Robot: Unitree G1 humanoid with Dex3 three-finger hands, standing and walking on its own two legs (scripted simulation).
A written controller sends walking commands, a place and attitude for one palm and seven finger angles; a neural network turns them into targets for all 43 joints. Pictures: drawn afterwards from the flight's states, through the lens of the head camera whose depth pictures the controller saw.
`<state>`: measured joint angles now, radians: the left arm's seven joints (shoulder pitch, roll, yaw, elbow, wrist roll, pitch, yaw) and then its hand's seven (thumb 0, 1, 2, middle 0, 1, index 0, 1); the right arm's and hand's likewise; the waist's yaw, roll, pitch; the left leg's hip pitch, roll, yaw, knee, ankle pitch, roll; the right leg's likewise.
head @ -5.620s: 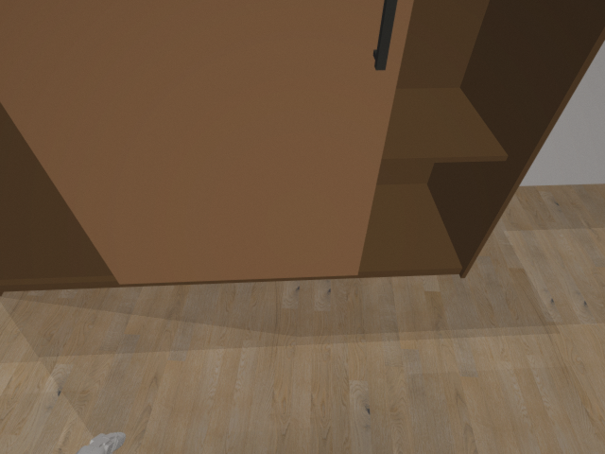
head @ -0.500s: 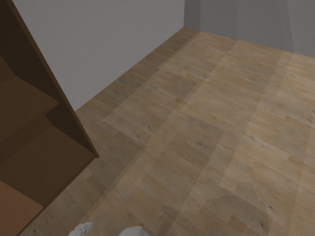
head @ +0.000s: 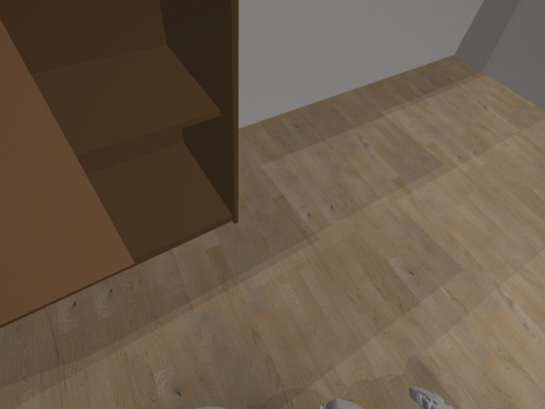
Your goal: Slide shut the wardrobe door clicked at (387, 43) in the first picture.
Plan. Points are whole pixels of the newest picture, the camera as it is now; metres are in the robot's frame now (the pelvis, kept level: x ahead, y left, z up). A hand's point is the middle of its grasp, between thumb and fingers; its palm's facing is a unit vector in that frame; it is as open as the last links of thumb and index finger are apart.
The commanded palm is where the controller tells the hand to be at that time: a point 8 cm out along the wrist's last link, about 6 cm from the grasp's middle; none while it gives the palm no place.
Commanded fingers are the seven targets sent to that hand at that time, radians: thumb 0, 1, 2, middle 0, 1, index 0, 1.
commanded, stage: turn to face it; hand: left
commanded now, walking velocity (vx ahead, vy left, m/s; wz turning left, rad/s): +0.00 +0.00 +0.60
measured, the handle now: out of the picture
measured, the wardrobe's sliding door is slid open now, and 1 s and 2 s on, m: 0.43 0.43 0.43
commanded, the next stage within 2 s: take the last steps up to it in 1.02 s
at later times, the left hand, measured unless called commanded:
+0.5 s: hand out of the picture +0.08 +0.18 -0.13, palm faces +0.28 -0.92 -0.29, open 7.4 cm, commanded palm none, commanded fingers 0.00 0.90 0.90 -0.20 -0.30 -0.20 -0.30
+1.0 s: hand out of the picture -0.14 +0.21 -0.18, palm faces +0.57 -0.79 -0.24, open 7.4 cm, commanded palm none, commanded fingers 0.00 0.90 0.90 -0.20 -0.30 -0.20 -0.30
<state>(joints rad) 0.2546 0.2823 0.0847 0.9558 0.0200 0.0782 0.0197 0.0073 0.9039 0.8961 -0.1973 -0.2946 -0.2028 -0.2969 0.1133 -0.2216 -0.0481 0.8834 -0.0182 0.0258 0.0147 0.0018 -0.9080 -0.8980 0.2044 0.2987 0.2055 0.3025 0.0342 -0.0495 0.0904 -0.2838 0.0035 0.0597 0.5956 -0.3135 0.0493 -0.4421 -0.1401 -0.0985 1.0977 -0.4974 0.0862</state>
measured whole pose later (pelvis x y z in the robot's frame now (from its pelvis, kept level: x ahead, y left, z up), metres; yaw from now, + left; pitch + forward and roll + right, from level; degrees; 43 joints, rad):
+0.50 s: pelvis +0.00 -0.04 +0.00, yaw +18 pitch +0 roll +1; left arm 0.14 0.18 0.03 0.84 0.01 0.02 0.03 0.00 0.90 0.90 -0.20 -0.30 -0.21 -0.30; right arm 0.27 -0.25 -0.09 0.95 -0.02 0.08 0.01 0.01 -0.91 -0.90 0.21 0.30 0.21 0.30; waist -0.05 0.06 0.05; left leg -0.46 -0.09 -0.09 0.97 -0.46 -0.02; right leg -0.23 -0.04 -0.07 0.55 -0.32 -0.01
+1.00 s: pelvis -0.03 +0.02 +0.00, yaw +31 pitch -1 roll -2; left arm 0.27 0.27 0.07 0.98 0.02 0.08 0.03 0.01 0.90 0.90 -0.20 -0.29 -0.20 -0.30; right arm 0.11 -0.21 -0.03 0.89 -0.02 0.02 0.00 0.00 -0.91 -0.90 0.20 0.30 0.20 0.30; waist 0.04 -0.05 0.09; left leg -0.26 -0.01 0.07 0.57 -0.29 0.07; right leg -0.41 -0.11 -0.07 1.09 -0.49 0.07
